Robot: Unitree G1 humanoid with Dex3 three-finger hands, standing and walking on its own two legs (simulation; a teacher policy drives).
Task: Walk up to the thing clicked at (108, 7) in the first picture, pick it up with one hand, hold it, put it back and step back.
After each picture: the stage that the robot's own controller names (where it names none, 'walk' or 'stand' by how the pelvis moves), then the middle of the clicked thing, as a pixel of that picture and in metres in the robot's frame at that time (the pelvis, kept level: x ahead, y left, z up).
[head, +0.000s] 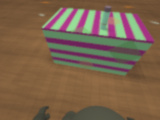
stand; (105, 18) +1.05 -0.14 +0.09
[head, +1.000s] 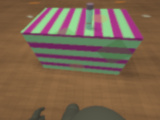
walk; (89, 17) +0.95 +0.07 +0.12
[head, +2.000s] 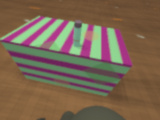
walk; (77, 34) +0.73 +0.16 +0.10
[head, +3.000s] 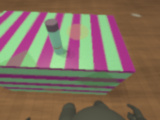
walk; (55, 39) +0.49 +0.26 +0.12
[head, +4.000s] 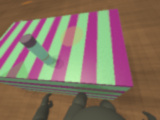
walk; (39, 51) +0.42 +0.33 +0.12
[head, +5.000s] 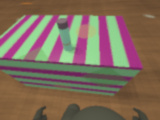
stand; (65, 36) +0.56 +0.22 +0.13
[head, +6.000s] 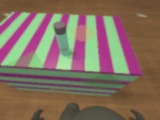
stand; (62, 41) +0.49 +0.22 +0.11
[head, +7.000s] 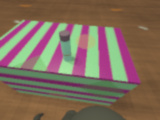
stand; (66, 47) +0.49 +0.20 +0.09
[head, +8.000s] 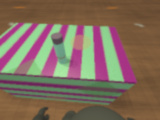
stand; (60, 50) +0.46 +0.24 +0.09
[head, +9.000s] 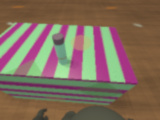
stand; (60, 51) +0.45 +0.23 +0.09
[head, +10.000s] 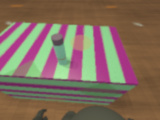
rise first; (60, 51) +0.44 +0.23 +0.09
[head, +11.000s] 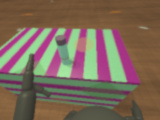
rise first; (63, 51) +0.46 +0.25 +0.09
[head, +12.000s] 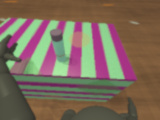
go down; (59, 47) +0.47 +0.22 +0.10
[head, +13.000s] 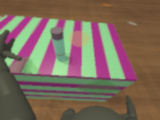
go down; (59, 46) +0.46 +0.22 +0.11
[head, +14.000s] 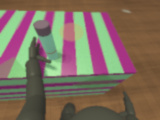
close in; (48, 43) +0.44 +0.24 +0.14
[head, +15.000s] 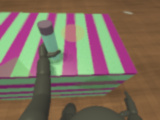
close; (50, 43) +0.45 +0.24 +0.14
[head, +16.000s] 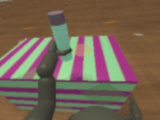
lift; (62, 39) +0.34 +0.16 +0.32
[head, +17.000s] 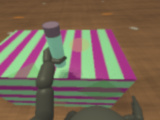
hold; (56, 48) +0.34 +0.20 +0.24
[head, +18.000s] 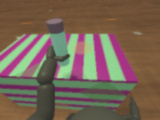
hold; (60, 45) +0.34 +0.18 +0.28
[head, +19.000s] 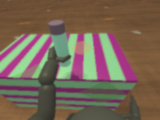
hold; (61, 46) +0.34 +0.17 +0.27
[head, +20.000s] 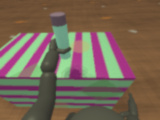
crouch; (62, 39) +0.39 +0.17 +0.28
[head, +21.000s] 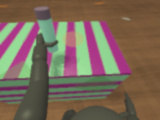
lower; (48, 32) +0.48 +0.24 +0.22
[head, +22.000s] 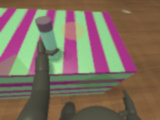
lower; (49, 40) +0.46 +0.24 +0.15
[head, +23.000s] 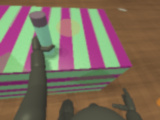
lower; (44, 36) +0.48 +0.26 +0.15
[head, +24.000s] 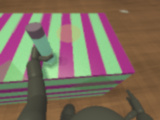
lower; (43, 46) +0.42 +0.26 +0.15
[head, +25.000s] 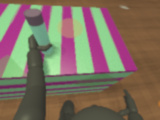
lower; (41, 35) +0.48 +0.27 +0.15
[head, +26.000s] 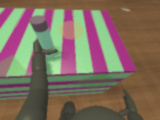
open; (45, 40) +0.46 +0.26 +0.15
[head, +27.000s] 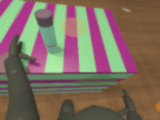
sink last; (49, 36) +0.47 +0.24 +0.15
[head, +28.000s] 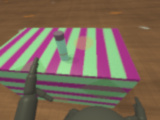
sink last; (62, 47) +0.50 +0.26 +0.12
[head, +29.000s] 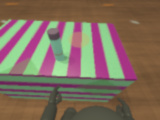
stand; (57, 46) +0.47 +0.26 +0.11
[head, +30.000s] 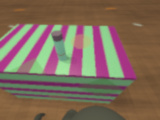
stand; (60, 47) +0.49 +0.25 +0.09
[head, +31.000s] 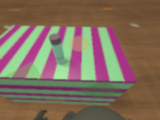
stand; (58, 51) +0.46 +0.25 +0.09
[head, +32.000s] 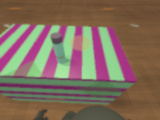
stand; (59, 50) +0.47 +0.24 +0.09
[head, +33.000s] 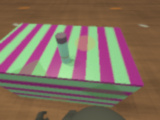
stand; (63, 50) +0.46 +0.22 +0.09
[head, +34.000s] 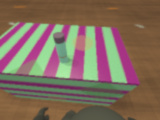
stand; (61, 49) +0.47 +0.23 +0.09
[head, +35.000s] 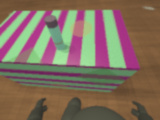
walk; (56, 35) +0.53 +0.27 +0.12
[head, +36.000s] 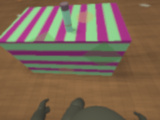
walk; (67, 18) +0.80 +0.26 +0.11
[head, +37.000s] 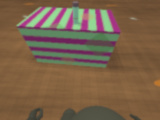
stand; (75, 13) +1.15 +0.20 +0.11
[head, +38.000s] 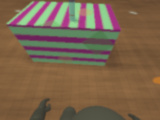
stand; (72, 9) +1.08 +0.24 +0.11
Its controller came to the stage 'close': yes
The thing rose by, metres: 0.22
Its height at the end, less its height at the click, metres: +0.00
